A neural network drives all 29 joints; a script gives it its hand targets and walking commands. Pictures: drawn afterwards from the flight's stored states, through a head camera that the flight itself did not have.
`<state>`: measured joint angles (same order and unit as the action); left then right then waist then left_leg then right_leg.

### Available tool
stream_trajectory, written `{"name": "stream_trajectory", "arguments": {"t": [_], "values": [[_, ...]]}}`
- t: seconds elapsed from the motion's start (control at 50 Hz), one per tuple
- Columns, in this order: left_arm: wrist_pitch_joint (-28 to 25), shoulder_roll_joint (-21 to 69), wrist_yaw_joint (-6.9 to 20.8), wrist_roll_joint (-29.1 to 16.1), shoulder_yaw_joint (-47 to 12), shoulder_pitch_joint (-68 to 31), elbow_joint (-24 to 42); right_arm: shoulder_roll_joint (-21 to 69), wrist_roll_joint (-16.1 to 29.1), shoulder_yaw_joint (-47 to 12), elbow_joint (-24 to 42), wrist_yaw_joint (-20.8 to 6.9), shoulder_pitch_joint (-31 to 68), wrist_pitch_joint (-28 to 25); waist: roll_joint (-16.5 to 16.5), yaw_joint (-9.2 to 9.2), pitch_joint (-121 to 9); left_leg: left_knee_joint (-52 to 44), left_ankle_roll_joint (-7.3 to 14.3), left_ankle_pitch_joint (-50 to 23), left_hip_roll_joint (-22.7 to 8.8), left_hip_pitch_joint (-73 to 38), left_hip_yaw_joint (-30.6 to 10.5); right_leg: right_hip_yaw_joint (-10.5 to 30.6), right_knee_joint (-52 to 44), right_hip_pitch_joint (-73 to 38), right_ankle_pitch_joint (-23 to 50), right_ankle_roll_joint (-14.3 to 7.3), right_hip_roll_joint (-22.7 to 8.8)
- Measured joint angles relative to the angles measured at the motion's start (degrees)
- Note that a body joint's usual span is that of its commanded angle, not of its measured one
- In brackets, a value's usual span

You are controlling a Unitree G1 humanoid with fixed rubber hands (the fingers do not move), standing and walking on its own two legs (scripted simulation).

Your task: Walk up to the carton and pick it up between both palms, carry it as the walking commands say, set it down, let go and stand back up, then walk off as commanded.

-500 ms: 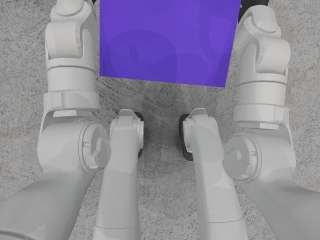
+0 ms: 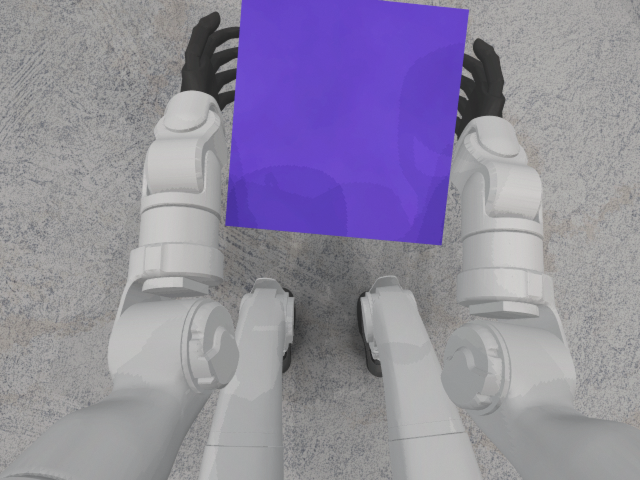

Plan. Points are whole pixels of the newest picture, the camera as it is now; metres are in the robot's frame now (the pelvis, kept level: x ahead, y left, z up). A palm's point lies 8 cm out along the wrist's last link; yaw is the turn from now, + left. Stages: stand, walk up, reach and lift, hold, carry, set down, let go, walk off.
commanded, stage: reach and lift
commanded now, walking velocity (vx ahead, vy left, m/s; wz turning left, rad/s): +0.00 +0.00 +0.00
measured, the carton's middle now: (336, 144) +0.47 -0.02 -0.12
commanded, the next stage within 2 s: none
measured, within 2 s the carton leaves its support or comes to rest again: neither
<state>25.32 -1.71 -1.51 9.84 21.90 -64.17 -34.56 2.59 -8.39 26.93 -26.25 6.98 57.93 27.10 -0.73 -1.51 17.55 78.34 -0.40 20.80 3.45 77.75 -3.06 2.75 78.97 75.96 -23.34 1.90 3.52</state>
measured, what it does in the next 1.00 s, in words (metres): rises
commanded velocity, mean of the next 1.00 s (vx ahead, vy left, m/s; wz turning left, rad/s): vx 0.00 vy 0.00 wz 0.00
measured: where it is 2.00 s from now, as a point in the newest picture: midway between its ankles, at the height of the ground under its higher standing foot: (328, 347)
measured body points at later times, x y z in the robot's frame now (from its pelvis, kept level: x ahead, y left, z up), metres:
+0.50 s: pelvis +0.09 +0.00 +0.09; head +0.26 +0.00 +0.51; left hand +0.50 +0.13 +0.03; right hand +0.46 -0.16 +0.03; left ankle +0.14 +0.11 -0.58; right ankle +0.13 -0.13 -0.58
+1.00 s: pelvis +0.11 +0.00 +0.14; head +0.18 +0.01 +0.59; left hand +0.45 +0.13 +0.11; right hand +0.44 -0.16 +0.11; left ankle +0.14 +0.11 -0.58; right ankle +0.13 -0.13 -0.58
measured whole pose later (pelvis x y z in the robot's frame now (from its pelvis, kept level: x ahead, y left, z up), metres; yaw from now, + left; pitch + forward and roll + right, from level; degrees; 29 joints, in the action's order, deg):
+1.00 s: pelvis +0.11 +0.00 +0.14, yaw +0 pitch +12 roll -1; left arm 23.5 10.9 0.7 18.6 20.8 -24.1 -28.1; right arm 11.0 -16.0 23.2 -26.0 0.7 22.4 24.8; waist 0.0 -2.0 -4.5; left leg 38.2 0.5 14.6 2.4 35.9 -4.0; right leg 4.7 37.8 34.0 -16.2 0.9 2.4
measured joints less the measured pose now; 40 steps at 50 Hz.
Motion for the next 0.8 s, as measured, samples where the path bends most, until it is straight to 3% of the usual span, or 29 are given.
{"name": "stream_trajectory", "arguments": {"t": [0.08,0.18,0.28,0.36,0.5,0.58,0.8], "values": [[0.05,1.71,0.57,2.94,1.47,6.16,-4.13,1.89,-3.13,0.89,-5.32,-0.83,-5.10,0.04,-0.03,-0.40,-13.92,-2.37,-0.23,-0.04,0.10,3.23,-0.45,-0.33,-2.27,3.22,-0.07,-0.44,-0.22],[-0.65,4.29,1.72,6.94,3.83,12.57,-7.95,4.31,-5.29,2.56,-7.98,-1.37,-11.97,0.02,0.45,0.30,-23.39,-6.81,-0.26,0.70,-0.22,-1.12,-0.72,-0.37,-6.78,-1.04,-0.61,-0.95,-0.19],[-0.98,5.85,3.09,10.30,7.45,15.65,-8.46,6.41,-11.20,5.95,-10.32,-3.78,-13.13,-0.76,0.06,-0.17,-25.46,-11.56,-0.21,0.63,0.02,-7.34,-1.05,-0.45,-11.41,-7.32,-0.69,-1.27,-0.67],[-1.43,6.97,4.41,11.62,8.49,17.61,-6.02,8.02,-13.54,6.29,-8.20,-4.60,-14.86,-1.51,-0.07,-0.49,-24.10,-15.62,0.06,-0.03,-0.41,-11.34,-0.92,-0.08,-15.77,-11.29,0.29,-1.27,-0.49],[-3.86,9.18,5.23,10.08,3.35,25.04,1.16,9.66,-9.93,1.79,0.53,-4.82,-24.64,-4.24,0.94,0.87,-21.67,-23.16,0.48,-1.65,-1.34,-16.55,0.05,1.30,-23.74,-16.23,2.69,-1.05,-0.04],[-4.06,9.66,4.45,6.31,-0.92,31.16,6.07,10.50,-7.24,-0.78,4.48,-4.72,-30.77,-5.87,0.56,0.67,-22.15,-26.37,0.48,-2.30,-1.23,-18.86,-0.47,1.06,-27.42,-18.91,3.38,-1.04,-0.31],[-4.33,11.92,1.69,6.12,-3.32,38.74,8.18,8.43,-6.04,-3.96,3.92,-6.04,-35.48,-4.78,0.71,-0.97,-24.50,-34.96,0.66,-4.59,-0.82,-30.01,-1.62,1.07,-36.61,-30.66,5.57,-0.96,-0.92]]}}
